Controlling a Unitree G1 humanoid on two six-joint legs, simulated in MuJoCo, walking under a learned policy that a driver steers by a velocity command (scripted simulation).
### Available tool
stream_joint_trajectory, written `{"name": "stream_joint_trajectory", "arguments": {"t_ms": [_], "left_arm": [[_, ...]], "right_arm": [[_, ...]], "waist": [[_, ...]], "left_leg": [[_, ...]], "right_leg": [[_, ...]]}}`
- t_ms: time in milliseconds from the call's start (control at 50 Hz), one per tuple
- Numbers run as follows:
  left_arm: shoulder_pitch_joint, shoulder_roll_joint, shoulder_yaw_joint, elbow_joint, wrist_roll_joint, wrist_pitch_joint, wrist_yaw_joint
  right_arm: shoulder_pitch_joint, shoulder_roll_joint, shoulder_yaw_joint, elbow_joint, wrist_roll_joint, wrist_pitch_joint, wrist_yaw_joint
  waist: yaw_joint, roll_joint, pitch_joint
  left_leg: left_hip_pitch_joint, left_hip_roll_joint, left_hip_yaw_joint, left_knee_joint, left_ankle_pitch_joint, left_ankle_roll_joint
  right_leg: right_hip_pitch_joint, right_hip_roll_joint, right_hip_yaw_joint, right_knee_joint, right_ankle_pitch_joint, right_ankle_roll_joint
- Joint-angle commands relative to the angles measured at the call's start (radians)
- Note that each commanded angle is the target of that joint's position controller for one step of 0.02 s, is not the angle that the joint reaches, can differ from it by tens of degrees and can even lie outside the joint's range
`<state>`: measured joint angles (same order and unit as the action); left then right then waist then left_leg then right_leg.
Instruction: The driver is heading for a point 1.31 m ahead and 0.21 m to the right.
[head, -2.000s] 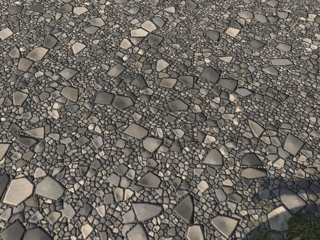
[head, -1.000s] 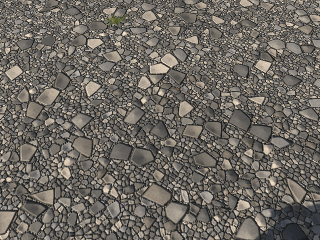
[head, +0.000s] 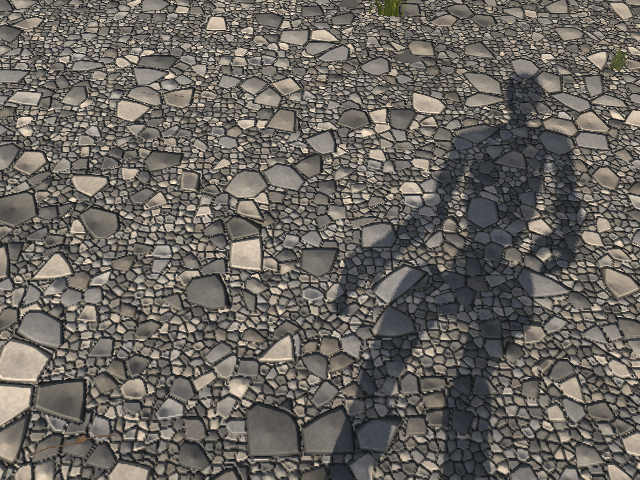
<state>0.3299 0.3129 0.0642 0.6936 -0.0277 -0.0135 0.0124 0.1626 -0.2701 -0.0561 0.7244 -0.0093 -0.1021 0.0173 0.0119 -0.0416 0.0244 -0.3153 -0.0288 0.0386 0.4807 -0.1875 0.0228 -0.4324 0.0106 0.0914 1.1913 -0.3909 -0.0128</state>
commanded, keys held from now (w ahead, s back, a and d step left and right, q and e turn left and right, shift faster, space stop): w+e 0.44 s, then w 0.56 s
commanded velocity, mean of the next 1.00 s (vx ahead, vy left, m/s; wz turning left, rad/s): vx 0.50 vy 0.00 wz -0.39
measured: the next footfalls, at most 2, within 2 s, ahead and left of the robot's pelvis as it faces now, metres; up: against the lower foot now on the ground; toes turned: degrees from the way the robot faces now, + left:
right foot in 0.38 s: +0.35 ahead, -0.17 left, +0.00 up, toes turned -16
left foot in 0.88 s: +0.70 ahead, -0.06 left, +0.00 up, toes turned -21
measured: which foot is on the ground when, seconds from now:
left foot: down 0.00-0.38, up 0.40-0.86, down 0.88-1.00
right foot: up 0.00-0.36, down 0.38-0.90, up 0.92-1.00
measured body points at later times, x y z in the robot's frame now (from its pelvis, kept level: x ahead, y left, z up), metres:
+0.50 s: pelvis +0.27 -0.08 -0.01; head +0.31 -0.10 +0.44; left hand +0.50 +0.14 -0.09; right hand +0.28 -0.38 -0.12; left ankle +0.19 +0.10 -0.64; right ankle +0.31 -0.16 -0.73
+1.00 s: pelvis +0.57 -0.11 +0.00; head +0.60 -0.11 +0.44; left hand +0.72 +0.14 -0.13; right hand +0.62 -0.41 -0.10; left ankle +0.66 -0.04 -0.73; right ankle +0.39 -0.18 -0.65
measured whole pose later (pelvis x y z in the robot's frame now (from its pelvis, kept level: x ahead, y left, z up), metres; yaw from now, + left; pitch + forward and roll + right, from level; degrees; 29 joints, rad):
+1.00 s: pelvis +0.57 -0.11 +0.00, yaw -22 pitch +2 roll +0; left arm 0.35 0.30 0.05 0.77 -0.02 -0.05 0.00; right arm 0.16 -0.28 -0.04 0.75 0.00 -0.10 0.04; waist 0.02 -0.02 0.03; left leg -0.39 -0.03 0.04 0.52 -0.17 0.05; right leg -0.32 0.03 0.08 1.13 -0.43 -0.03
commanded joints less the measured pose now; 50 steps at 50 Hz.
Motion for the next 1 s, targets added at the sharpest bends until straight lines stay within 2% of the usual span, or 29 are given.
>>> {"name": "stream_joint_trajectory", "arguments": {"t_ms": [20,100,200,240,280,320,340,360,380,400,420,440,460,480,500,520,580,680,740,780,840,860,880,900,920,940,960,980,1000], "left_arm": [[-0.034,0.081,0.03,-0.1,-0.003,-0.006,-0.008],[-0.096,0.044,0.017,-0.129,0.005,-0.001,-0.013],[-0.233,0.018,0.003,-0.156,0.005,-0.019,-0.044],[-0.29,0.013,-0.001,-0.178,0.003,-0.021,-0.057],[-0.32,0.023,0.003,-0.198,0.001,-0.021,-0.068],[-0.289,0.056,0.02,-0.205,0.007,-0.015,-0.072],[-0.225,0.084,0.035,-0.194,0.01,-0.01,-0.07],[-0.088,0.125,0.06,-0.161,0.008,-0.006,-0.064],[0.093,0.186,0.094,-0.114,0.004,0.005,-0.046],[0.093,0.302,0.109,-0.108,-0.008,0.004,-0.03],[0.114,0.259,0.091,-0.15,-0.001,-0.017,-0.037],[0.086,0.191,0.07,-0.136,0.009,-0.034,-0.043],[0.038,0.158,0.058,-0.127,0.009,-0.042,-0.042],[-0.033,0.124,0.046,-0.132,0.012,-0.045,-0.04],[-0.08,0.094,0.034,-0.141,0.024,-0.048,-0.037],[-0.1,0.089,0.029,-0.144,0.032,-0.049,-0.034],[-0.081,0.111,0.031,-0.106,0.026,-0.062,-0.023],[-0.025,0.13,0.032,-0.052,0.019,-0.061,-0.008],[0.033,0.142,0.035,-0.012,0.012,-0.06,-0.012],[0.057,0.142,0.037,0.01,0.01,-0.053,-0.011],[0.058,0.15,0.042,0.031,0.011,-0.038,-0.005],[0.039,0.152,0.041,0.03,0.011,-0.033,-0.004],[0.037,0.13,0.031,0.027,0.018,-0.03,-0.002],[0.067,0.079,0.009,0.005,0.04,-0.03,0.0],[0.191,-0.001,-0.013,0.003,0.017,-0.047,-0.005],[0.122,0.093,0.002,0.012,0.004,-0.058,-0.007],[0.014,0.134,0.015,-0.016,-0.011,-0.064,-0.011],[-0.048,0.126,0.011,-0.03,-0.002,-0.068,-0.008],[-0.073,0.115,0.014,-0.036,0.012,-0.069,-0.008]], "right_arm": [[0.039,-0.098,-0.026,-0.024,-0.001,-0.01,-0.009],[0.055,-0.145,-0.042,0.012,0.003,-0.018,-0.012],[0.078,-0.18,-0.045,0.043,0.011,0.0,-0.018],[0.112,-0.198,-0.049,0.061,0.018,0.01,-0.019],[0.129,-0.218,-0.055,0.073,0.029,0.023,-0.019],[0.125,-0.249,-0.064,0.074,0.04,0.036,-0.025],[0.122,-0.265,-0.069,0.072,0.044,0.043,-0.029],[0.109,-0.265,-0.068,0.067,0.049,0.05,-0.033],[0.113,-0.233,-0.055,0.057,0.037,0.047,-0.038],[0.197,-0.083,-0.007,0.002,-0.015,0.031,-0.025],[0.143,-0.128,-0.003,-0.022,0.007,-0.007,-0.011],[0.034,-0.197,-0.022,-0.052,0.047,-0.029,-0.001],[0.017,-0.182,-0.012,-0.056,0.05,-0.04,0.0],[0.02,-0.173,-0.012,-0.039,0.028,-0.041,-0.007],[0.039,-0.182,-0.018,-0.027,0.014,-0.031,-0.008],[0.06,-0.18,-0.019,-0.019,0.012,-0.018,-0.006],[0.052,-0.13,-0.006,-0.014,0.0,0.008,-0.007],[-0.118,-0.085,0.014,-0.049,0.006,0.006,0.002],[-0.193,-0.094,0.013,-0.072,0.02,-0.001,0.014],[-0.217,-0.107,0.009,-0.086,0.019,-0.006,0.024],[-0.169,-0.129,-0.002,-0.083,0.017,-0.011,0.031],[-0.098,-0.147,-0.013,-0.065,0.014,-0.013,0.027],[0.035,-0.185,-0.033,-0.029,0.011,-0.014,0.02],[0.198,-0.254,-0.049,-0.009,-0.001,-0.013,0.015],[0.267,-0.295,-0.064,0.025,0.002,-0.004,0.022],[0.266,-0.201,-0.038,0.021,0.028,-0.003,0.025],[0.197,-0.167,-0.027,0.012,0.026,0.001,0.019],[0.136,-0.156,-0.021,0.001,0.013,0.005,0.016],[0.099,-0.139,-0.016,-0.002,0.005,0.007,0.015]], "waist": [[-0.03,0.163,-0.015],[-0.032,0.12,0.003],[-0.083,0.097,0.035],[-0.101,0.092,0.053],[-0.097,0.098,0.064],[-0.056,0.127,0.024],[-0.012,0.143,-0.022],[0.071,0.131,-0.094],[0.158,0.079,-0.183],[0.053,-0.209,-0.249],[0.094,-0.166,-0.438],[0.122,-0.085,-0.309],[0.082,-0.028,-0.2],[0.036,0.034,-0.134],[0.002,0.018,-0.106],[-0.019,0.003,-0.095],[-0.027,0.011,-0.06],[0.042,-0.008,0.001],[0.074,-0.015,0.031],[0.076,-0.021,0.041],[0.04,-0.051,0.023],[-0.005,-0.054,-0.019],[-0.068,-0.035,-0.119],[-0.116,0.078,-0.283],[-0.07,0.368,-0.394],[-0.113,0.257,-0.338],[-0.114,0.179,-0.195],[-0.091,0.102,-0.115],[-0.067,0.086,-0.059]], "left_leg": [[0.203,0.275,-0.278,-0.283,0.013,0.144],[0.222,0.293,-0.144,-0.326,0.178,0.174],[0.261,0.261,0.031,-0.327,0.269,0.136],[0.306,0.277,0.062,-0.32,0.287,0.127],[0.366,0.299,0.088,-0.287,0.378,0.114],[0.412,0.304,0.126,-0.176,0.692,0.095],[0.42,0.3,0.144,-0.064,0.853,0.085],[0.369,0.279,0.17,0.118,0.905,0.064],[0.171,0.244,0.176,0.383,0.73,0.027],[-0.291,0.073,0.152,0.754,-0.227,-0.035],[-0.434,-0.011,-0.101,0.935,-0.422,-0.039],[-0.523,0.049,-0.144,0.926,-0.321,-0.022],[-0.501,0.095,-0.13,0.834,-0.231,-0.008],[-0.438,0.132,-0.122,0.744,-0.177,-0.014],[-0.366,0.158,-0.123,0.688,-0.14,-0.021],[-0.317,0.164,-0.119,0.664,-0.121,-0.032],[-0.288,0.163,-0.086,0.546,-0.052,-0.074],[-0.243,0.121,-0.061,0.198,0.293,-0.085],[-0.243,0.1,-0.067,0.102,0.329,-0.065],[-0.28,0.093,-0.075,0.056,0.271,-0.037],[-0.228,0.072,-0.058,0.019,0.144,0.01],[-0.12,0.043,-0.027,-0.007,0.128,0.033],[0.082,0.048,-0.024,0.001,0.164,0.068],[0.395,0.227,-0.224,0.053,0.212,0.146],[0.684,0.408,-0.692,-0.086,-0.073,0.29],[0.67,0.398,-0.768,-0.173,-0.277,0.262],[0.55,0.374,-0.628,-0.191,-0.271,0.222],[0.418,0.336,-0.522,-0.207,-0.163,0.205],[0.314,0.303,-0.451,-0.232,-0.059,0.206]], "right_leg": [[-0.242,-0.114,0.028,-0.007,0.079,0.007],[-0.304,-0.131,0.015,-0.139,0.19,0.026],[-0.247,-0.111,-0.065,-0.42,0.417,0.012],[-0.238,-0.101,-0.095,-0.493,0.416,-0.003],[-0.229,-0.085,-0.12,-0.542,0.36,-0.028],[-0.137,-0.029,-0.17,-0.563,0.257,-0.068],[-0.044,0.009,-0.195,-0.567,0.208,-0.093],[0.145,0.05,-0.208,-0.619,0.239,-0.128],[0.447,0.032,-0.126,-0.651,0.275,-0.173],[0.798,-0.238,0.379,-0.683,0.199,-0.327],[0.885,-0.356,0.774,-0.856,0.007,-0.439],[0.809,-0.323,0.639,-0.893,0.034,-0.373],[0.662,-0.285,0.499,-0.896,0.113,-0.332],[0.518,-0.247,0.397,-0.899,0.234,-0.299],[0.419,-0.221,0.324,-0.916,0.357,-0.286],[0.354,-0.21,0.294,-0.938,0.416,-0.286],[0.245,-0.189,0.188,-0.984,0.531,-0.291],[0.208,-0.124,0.065,-1.005,0.409,-0.219],[0.267,-0.164,0.095,-0.995,0.342,-0.212],[0.357,-0.202,0.122,-0.954,0.371,-0.205],[0.447,-0.235,0.144,-0.878,0.517,-0.175],[0.449,-0.209,0.121,-0.793,0.674,-0.156],[0.404,-0.154,0.076,-0.626,0.76,-0.128],[0.208,-0.081,0.033,-0.325,0.524,-0.087],[-0.155,0.082,-0.004,-0.004,-0.124,-0.014],[-0.278,0.042,0.09,0.096,-0.183,-0.019],[-0.336,-0.009,0.059,0.104,-0.093,-0.024],[-0.316,-0.056,0.018,0.066,-0.012,-0.023],[-0.291,-0.086,0.007,0.005,0.042,-0.018]]}}
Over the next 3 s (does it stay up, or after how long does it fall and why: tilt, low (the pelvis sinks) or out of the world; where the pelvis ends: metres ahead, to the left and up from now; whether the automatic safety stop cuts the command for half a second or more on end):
stays up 1.32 -0.36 0.00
